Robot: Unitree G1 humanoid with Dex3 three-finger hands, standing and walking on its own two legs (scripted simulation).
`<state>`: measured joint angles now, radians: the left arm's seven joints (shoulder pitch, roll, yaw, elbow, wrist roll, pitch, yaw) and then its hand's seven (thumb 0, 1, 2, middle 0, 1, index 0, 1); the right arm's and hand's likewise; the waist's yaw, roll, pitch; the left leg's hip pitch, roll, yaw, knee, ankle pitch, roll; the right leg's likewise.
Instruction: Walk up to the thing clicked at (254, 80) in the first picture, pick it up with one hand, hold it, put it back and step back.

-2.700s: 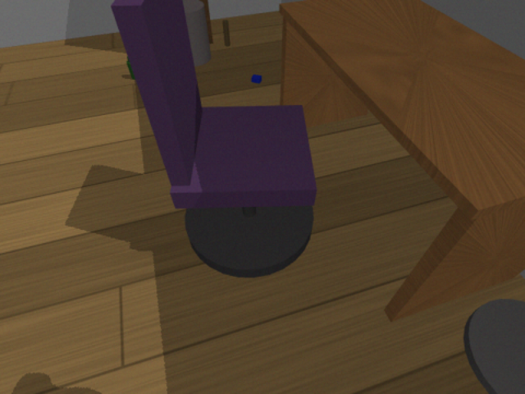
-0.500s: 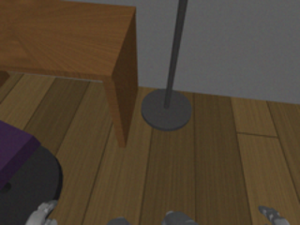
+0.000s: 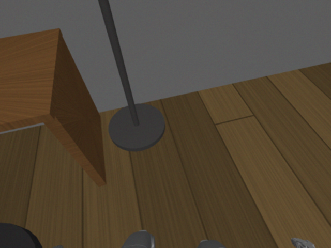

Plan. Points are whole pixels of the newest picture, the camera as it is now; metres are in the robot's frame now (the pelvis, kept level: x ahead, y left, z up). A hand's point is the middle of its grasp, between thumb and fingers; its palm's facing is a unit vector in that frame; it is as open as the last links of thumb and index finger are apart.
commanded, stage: walk up
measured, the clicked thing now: out of the picture +0.16 +2.22 -0.73
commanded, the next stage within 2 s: none
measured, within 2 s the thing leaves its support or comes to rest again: neither
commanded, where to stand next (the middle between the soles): +0.08 -0.01 m, yaw -23 degrees
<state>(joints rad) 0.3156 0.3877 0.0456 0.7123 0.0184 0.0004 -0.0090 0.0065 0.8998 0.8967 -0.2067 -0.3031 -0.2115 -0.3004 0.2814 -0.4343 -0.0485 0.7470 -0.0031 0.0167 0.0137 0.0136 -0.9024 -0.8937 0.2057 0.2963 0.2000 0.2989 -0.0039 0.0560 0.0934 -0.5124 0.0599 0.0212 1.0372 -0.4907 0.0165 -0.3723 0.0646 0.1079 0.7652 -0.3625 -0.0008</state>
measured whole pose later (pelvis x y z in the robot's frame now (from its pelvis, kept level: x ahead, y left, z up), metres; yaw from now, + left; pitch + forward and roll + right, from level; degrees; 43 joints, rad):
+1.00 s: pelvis +0.00 +0.02 +0.01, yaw -23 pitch -2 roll +1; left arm 0.19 0.38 0.02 0.95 0.01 -0.03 0.00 0.01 0.90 0.90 -0.21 -0.30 -0.21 -0.30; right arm 0.20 -0.39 -0.01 0.96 -0.01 -0.02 0.02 0.01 -0.90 -0.89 0.21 0.30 0.20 0.30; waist -0.03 0.00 0.06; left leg -0.31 0.06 0.08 0.69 -0.35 -0.01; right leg -0.34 0.04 0.11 0.71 -0.34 0.00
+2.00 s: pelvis +0.03 +0.03 +0.03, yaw -28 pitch -2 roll +1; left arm 0.10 0.37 0.01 1.05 0.01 -0.01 0.01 0.01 0.90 0.90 -0.20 -0.30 -0.21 -0.30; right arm 0.07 -0.37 -0.05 1.09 0.00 0.01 0.02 0.01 -0.90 -0.89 0.21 0.30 0.20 0.30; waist -0.04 -0.01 0.09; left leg -0.16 0.07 0.17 0.51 -0.31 -0.01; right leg -0.24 0.05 0.19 0.56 -0.28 0.02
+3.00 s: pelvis +0.02 +0.04 +0.04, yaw -24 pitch -3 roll +0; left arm 0.12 0.35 0.00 1.12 0.01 -0.01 0.00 0.01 0.90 0.90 -0.20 -0.30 -0.21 -0.30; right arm 0.10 -0.35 -0.03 1.14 -0.01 0.00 0.02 0.01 -0.90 -0.89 0.21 0.30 0.20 0.30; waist -0.02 0.00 0.06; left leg -0.11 0.03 0.11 0.35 -0.19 0.01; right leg -0.14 0.00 0.13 0.36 -0.17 0.04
